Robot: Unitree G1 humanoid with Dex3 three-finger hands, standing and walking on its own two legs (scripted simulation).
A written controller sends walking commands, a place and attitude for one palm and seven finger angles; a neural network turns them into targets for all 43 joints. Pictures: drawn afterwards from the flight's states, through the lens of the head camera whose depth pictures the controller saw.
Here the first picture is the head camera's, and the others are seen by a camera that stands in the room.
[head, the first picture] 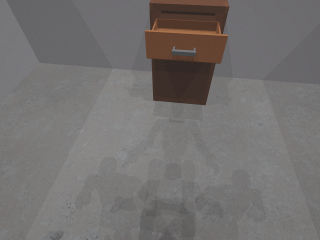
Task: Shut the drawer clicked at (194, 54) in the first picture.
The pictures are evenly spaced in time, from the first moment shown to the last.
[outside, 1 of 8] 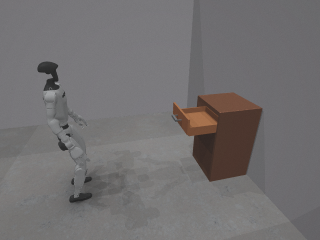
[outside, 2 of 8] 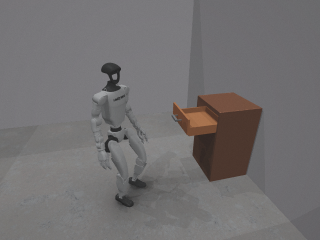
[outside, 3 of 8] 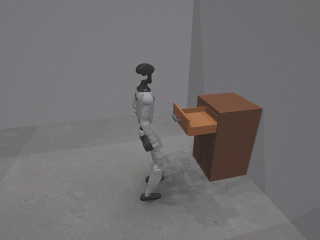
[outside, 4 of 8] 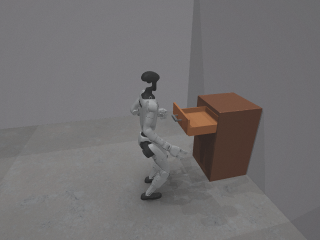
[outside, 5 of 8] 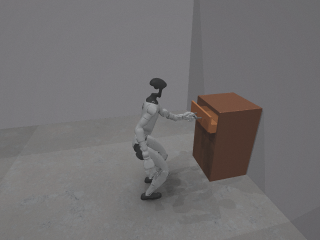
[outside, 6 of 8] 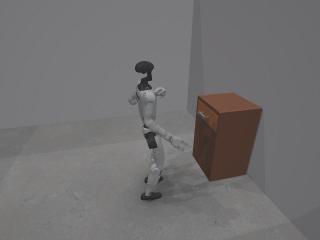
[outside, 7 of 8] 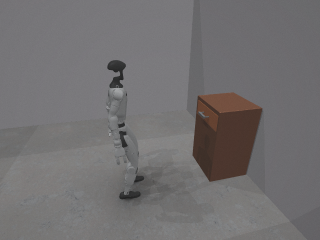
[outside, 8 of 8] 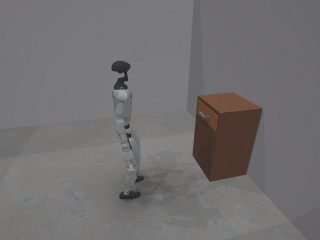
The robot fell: no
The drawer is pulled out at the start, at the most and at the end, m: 0.30 0.30 0.00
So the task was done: yes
